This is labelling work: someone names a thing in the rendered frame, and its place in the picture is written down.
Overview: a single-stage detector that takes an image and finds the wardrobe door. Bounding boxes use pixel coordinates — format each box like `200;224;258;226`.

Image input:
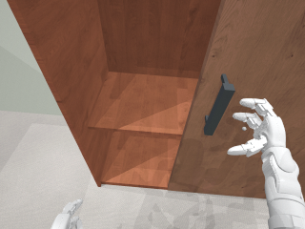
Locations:
168;0;305;202

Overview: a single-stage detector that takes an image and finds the handle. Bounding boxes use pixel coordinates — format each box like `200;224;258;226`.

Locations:
203;73;235;135

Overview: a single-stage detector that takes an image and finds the right robot forearm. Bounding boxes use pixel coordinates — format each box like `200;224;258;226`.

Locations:
261;146;305;229

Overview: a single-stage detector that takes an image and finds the robot right hand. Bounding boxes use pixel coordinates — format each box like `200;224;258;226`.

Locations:
227;98;286;157

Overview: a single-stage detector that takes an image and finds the robot left hand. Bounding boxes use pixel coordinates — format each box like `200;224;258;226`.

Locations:
51;198;83;229

